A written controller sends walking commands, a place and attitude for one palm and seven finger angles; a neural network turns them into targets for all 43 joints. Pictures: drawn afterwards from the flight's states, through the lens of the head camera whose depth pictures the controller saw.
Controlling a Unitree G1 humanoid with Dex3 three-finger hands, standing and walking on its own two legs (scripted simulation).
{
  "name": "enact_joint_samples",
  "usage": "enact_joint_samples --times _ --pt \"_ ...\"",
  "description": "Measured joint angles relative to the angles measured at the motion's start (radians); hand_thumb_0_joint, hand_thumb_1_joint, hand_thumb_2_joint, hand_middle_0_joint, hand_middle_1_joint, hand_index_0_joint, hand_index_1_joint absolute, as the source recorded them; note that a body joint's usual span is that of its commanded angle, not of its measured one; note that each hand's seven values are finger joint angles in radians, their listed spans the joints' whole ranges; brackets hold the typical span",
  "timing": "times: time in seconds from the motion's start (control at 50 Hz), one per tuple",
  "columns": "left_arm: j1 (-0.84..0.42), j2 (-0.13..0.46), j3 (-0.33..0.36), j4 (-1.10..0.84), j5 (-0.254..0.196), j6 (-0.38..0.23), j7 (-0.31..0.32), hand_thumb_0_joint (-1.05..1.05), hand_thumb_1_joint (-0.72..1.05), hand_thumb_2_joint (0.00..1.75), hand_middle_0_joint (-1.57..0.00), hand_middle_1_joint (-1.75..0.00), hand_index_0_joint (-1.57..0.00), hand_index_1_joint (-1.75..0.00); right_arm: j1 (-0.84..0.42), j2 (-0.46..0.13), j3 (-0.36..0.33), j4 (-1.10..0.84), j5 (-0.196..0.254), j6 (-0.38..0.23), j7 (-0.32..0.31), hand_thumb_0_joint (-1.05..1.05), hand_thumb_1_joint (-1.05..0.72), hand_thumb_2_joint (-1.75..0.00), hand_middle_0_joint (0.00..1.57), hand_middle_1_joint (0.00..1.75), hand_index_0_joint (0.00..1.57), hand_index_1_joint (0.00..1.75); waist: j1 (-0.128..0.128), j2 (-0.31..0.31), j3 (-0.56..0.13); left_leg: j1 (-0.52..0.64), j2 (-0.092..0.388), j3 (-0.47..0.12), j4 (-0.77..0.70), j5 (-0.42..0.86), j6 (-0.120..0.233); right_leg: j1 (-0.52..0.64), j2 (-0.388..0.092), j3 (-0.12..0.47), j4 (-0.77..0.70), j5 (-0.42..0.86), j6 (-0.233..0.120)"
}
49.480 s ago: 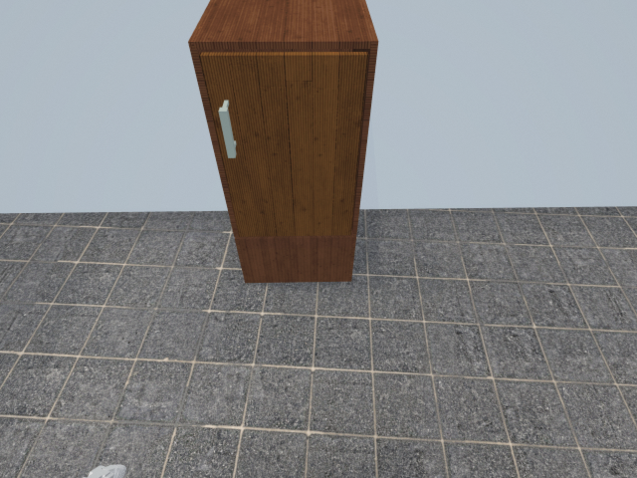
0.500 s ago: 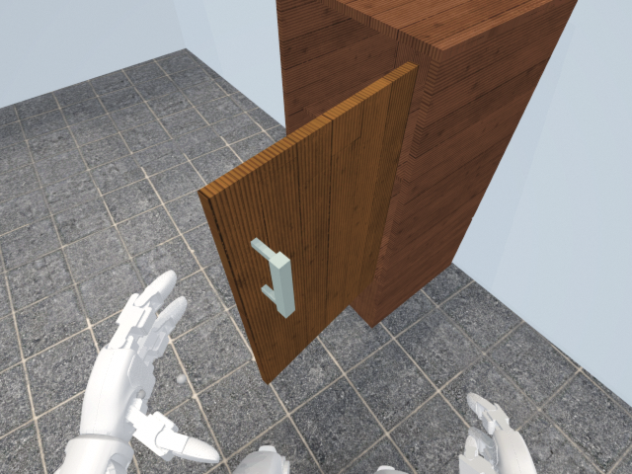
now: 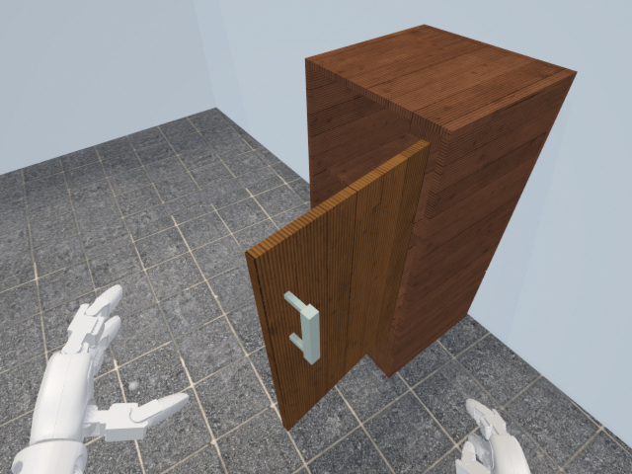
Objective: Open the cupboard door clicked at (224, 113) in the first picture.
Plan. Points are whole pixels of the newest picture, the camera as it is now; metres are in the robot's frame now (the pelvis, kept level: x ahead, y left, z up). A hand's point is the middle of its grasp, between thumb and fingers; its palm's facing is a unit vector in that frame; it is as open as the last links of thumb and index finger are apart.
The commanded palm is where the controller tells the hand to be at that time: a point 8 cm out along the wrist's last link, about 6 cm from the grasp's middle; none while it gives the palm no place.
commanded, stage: draw the hand back to the body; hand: left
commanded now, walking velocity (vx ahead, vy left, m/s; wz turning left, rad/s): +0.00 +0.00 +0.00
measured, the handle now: (302, 328) +0.34 +0.06 -0.03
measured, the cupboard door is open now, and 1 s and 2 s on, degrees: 98 98 98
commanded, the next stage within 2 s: step back with the hand held close in 0.74 s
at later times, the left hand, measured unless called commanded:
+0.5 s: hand (46, 332) +0.19 +0.27 +0.18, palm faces +0.47 -0.79 -0.39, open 7.9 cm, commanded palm +0.14 +0.30 +0.19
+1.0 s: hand (66, 336) +0.19 +0.24 +0.18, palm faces +0.43 -0.78 -0.45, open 7.4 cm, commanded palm +0.13 +0.28 +0.20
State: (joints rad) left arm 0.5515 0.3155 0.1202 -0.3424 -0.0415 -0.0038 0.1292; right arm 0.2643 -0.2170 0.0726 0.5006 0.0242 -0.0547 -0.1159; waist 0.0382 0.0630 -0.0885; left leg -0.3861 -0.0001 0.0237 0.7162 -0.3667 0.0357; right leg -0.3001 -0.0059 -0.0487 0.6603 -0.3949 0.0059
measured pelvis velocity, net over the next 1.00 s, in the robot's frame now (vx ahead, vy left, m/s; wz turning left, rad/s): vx -0.01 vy -0.02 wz -0.02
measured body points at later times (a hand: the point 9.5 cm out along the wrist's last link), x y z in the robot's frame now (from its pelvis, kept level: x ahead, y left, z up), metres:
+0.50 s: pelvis +0.00 +0.00 +0.02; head -0.03 -0.02 +0.47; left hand +0.16 +0.31 +0.20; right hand +0.19 -0.22 -0.06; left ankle +0.01 +0.09 -0.72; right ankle -0.03 -0.12 -0.72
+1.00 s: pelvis -0.01 -0.02 +0.02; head -0.02 -0.04 +0.47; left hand +0.16 +0.28 +0.21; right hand +0.17 -0.25 -0.06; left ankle +0.01 +0.09 -0.72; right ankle -0.03 -0.12 -0.72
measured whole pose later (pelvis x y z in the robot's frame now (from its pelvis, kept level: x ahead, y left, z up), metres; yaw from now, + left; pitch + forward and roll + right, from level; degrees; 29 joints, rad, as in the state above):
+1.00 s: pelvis -0.01 -0.02 +0.02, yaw -1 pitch -2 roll -1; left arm 0.49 0.36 0.37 -0.37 -0.05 -0.14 0.11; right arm 0.18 -0.24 0.02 0.61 0.00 -0.06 -0.08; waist 0.03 0.08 0.00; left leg -0.19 0.03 0.03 0.46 -0.23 0.01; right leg -0.09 0.03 -0.04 0.37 -0.23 -0.02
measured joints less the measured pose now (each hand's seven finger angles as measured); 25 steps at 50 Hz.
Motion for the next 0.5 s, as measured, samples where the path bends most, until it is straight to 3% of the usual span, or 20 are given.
enact_joint_samples --times 0.24,0.42,0.5 --pt "-0.039 0.024 0.12 -0.04 -0.011 -0.017 -0.006 0.0 0.39 0.68 -0.19 -0.3 -0.19 -0.3 -0.035 -0.004 -0.01 0.072 -0.011 -0.03 0.026 0.01 -0.9 -0.9 0.2 0.3 0.2 0.3 0.016 -0.004 0.055 0.179 -0.012 0.016 -0.177 0.07 0.005 0.175 -0.008 0.015 -0.18 0.078 0.009" --pt "-0.082 0.047 0.221 -0.055 -0.022 -0.046 -0.004 0.01 0.7 0.81 -0.2 -0.3 -0.2 -0.3 -0.055 -0.011 -0.03 0.104 -0.014 -0.032 0.037 0.01 -0.9 -0.9 0.2 0.3 0.2 0.3 0.027 0.0 0.079 0.239 -0.011 0.019 -0.244 0.105 0.001 0.232 -0.005 0.019 -0.245 0.114 0.005" --pt "-0.093 0.028 0.224 -0.036 -0.025 -0.055 -0.008 0.01 0.8 0.85 -0.2 -0.3 -0.2 -0.3 -0.06 -0.014 -0.037 0.111 -0.015 -0.025 0.043 0.01 -0.9 -0.9 0.2 0.3 0.2 0.3 0.026 0.005 0.089 0.252 -0.011 0.019 -0.265 0.12 -0.001 0.241 -0.004 0.018 -0.258 0.124 0.002"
